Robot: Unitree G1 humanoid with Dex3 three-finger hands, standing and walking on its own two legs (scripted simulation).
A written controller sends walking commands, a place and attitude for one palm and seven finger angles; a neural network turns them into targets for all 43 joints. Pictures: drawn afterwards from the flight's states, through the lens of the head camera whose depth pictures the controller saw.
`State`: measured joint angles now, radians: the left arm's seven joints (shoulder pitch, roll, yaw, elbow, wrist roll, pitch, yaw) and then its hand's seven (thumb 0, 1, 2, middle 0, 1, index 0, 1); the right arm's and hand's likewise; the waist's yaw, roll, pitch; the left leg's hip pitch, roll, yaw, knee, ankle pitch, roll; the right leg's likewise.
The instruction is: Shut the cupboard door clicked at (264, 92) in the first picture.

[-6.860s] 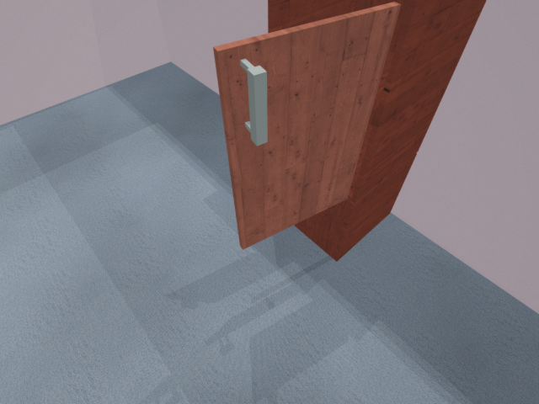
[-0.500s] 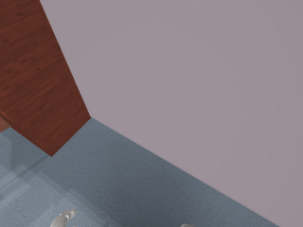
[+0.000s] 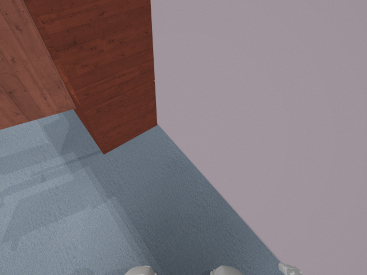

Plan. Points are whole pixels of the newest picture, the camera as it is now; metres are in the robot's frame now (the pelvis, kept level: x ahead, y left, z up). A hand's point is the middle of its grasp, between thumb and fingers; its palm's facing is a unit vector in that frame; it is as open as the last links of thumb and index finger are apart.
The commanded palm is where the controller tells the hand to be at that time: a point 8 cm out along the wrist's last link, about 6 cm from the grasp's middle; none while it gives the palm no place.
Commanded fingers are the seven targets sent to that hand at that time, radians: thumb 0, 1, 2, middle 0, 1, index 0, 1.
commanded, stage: turn to face it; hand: left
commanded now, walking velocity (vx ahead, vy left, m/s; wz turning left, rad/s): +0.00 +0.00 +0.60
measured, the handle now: out of the picture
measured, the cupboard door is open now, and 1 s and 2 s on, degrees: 78 78 78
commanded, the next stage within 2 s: take the last steps up to it in 0.74 s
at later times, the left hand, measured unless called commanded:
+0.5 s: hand out of the picture +0.06 +0.16 -0.14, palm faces +0.30 -0.92 -0.25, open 7.4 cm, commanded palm none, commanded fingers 0.00 0.90 0.90 -0.20 -0.30 -0.20 -0.30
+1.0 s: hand out of the picture +0.00 +0.19 -0.15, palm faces +0.50 -0.83 -0.24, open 7.4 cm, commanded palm none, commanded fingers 0.00 0.90 0.90 -0.20 -0.30 -0.20 -0.30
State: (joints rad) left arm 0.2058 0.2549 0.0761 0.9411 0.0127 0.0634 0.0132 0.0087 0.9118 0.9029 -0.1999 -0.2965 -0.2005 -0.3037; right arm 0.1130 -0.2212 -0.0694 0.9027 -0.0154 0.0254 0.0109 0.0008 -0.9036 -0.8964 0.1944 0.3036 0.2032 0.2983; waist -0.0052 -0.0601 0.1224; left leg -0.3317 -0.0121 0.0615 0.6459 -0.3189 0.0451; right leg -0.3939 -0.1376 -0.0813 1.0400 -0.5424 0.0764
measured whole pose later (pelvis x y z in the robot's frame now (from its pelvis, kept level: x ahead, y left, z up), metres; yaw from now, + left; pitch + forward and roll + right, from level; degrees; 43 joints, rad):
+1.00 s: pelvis +0.04 -0.02 +0.01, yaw +28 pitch -1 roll +0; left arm 0.21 0.20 0.06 0.97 0.02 0.02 -0.01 0.01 0.91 0.90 -0.20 -0.30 -0.20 -0.30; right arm 0.18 -0.18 -0.04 0.98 -0.02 0.03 -0.01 0.00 -0.90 -0.90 0.20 0.30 0.21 0.30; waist 0.01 0.03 0.05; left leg -0.26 -0.02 0.00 0.55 -0.28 0.03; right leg -0.25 -0.05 -0.07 0.63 -0.42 0.04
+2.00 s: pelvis +0.25 +0.23 +0.01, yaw +35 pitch -1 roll +1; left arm 0.15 0.12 0.05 0.97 0.01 -0.06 -0.01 0.00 0.91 0.90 -0.20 -0.30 -0.20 -0.30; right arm 0.38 -0.17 -0.04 1.14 -0.02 -0.01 0.00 0.00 -0.91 -0.90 0.20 0.30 0.20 0.30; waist -0.04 0.04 0.08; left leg -0.29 0.01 0.07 1.02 -0.42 0.02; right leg -0.32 -0.04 -0.14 0.59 -0.26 -0.06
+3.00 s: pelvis +0.33 +0.31 +0.02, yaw +32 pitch +1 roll +1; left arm 0.26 0.16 0.03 1.04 0.02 0.00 0.01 0.01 0.94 0.90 -0.20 -0.30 -0.20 -0.30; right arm 0.29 -0.22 -0.07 1.08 -0.01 0.05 0.00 0.00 -0.91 -0.90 0.19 0.30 0.20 0.30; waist -0.01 0.00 0.03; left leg -0.32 0.01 0.05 0.68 -0.38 -0.05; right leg -0.17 -0.05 -0.04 0.44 -0.29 0.01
